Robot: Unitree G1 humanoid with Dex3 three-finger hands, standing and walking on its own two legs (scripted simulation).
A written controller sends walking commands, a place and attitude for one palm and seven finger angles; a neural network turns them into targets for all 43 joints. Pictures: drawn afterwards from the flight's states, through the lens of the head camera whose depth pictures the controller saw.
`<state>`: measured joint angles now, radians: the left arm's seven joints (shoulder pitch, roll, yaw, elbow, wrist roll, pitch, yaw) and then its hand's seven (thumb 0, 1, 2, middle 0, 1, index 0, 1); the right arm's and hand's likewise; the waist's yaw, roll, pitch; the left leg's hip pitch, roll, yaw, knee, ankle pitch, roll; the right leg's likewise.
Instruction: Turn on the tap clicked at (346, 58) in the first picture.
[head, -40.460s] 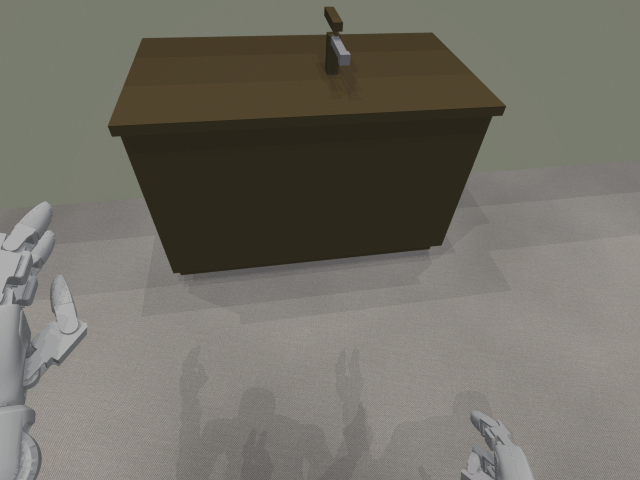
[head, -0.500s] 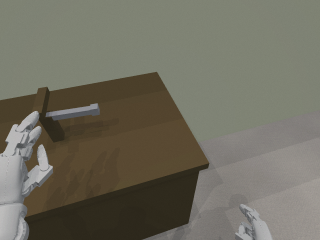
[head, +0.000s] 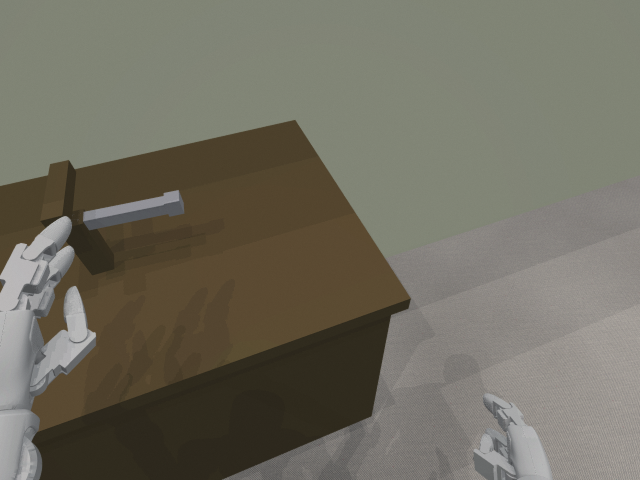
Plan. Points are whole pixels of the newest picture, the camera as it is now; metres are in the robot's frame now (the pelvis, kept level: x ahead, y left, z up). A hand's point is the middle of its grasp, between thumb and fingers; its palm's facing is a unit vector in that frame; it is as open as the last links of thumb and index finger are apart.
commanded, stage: step back with the hand held close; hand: left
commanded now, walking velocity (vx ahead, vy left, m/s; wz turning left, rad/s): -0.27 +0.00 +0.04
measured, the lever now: (174, 203) +0.50 +0.28 +0.06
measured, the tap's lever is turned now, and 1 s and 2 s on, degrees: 85 85 85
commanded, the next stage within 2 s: stop stepping back and stand still in 0.90 s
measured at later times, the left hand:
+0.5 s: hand (26, 421) +0.13 +0.24 +0.17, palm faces +0.39 -0.84 -0.38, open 7.4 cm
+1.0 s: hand out of the picture +0.05 +0.24 +0.17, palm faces +0.38 -0.83 -0.40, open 7.4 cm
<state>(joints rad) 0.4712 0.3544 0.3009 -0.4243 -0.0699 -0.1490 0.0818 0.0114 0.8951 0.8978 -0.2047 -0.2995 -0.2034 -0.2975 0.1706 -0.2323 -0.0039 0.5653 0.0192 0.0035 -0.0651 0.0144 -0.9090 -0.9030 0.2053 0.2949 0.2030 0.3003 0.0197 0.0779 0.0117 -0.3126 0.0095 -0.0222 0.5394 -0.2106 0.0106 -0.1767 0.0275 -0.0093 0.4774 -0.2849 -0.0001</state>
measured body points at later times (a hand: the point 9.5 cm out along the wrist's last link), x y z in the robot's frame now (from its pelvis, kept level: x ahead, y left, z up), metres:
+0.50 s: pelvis -0.07 +0.01 -0.01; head -0.06 +0.01 +0.44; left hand +0.10 +0.28 +0.19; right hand +0.11 -0.22 -0.10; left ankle +0.04 +0.11 -0.73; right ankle -0.02 -0.12 -0.74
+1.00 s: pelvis -0.16 +0.00 +0.00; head -0.13 +0.02 +0.45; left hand +0.03 +0.28 +0.19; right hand +0.03 -0.23 -0.08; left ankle -0.20 +0.14 -0.73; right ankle -0.11 -0.11 -0.74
